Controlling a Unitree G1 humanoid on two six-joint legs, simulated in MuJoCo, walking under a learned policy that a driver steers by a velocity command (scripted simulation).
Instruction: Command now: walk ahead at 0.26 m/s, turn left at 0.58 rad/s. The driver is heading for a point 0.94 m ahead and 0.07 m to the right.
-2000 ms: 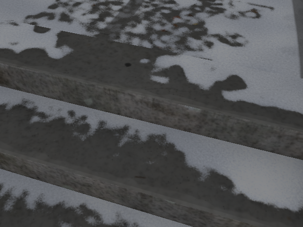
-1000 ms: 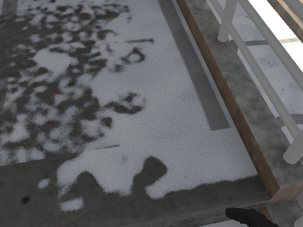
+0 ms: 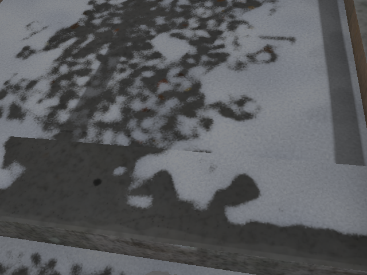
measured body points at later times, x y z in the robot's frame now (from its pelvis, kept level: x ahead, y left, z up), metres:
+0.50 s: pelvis +0.18 +0.15 +0.11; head +0.18 +0.15 +0.56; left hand +0.29 +0.39 +0.01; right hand +0.33 -0.08 -0.01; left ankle +0.22 +0.18 -0.59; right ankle +0.16 -0.04 -0.41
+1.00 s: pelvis +0.44 +0.19 +0.16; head +0.46 +0.23 +0.61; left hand +0.67 +0.34 +0.05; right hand +0.30 -0.01 +0.04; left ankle +0.25 +0.20 -0.54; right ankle +0.54 +0.17 -0.44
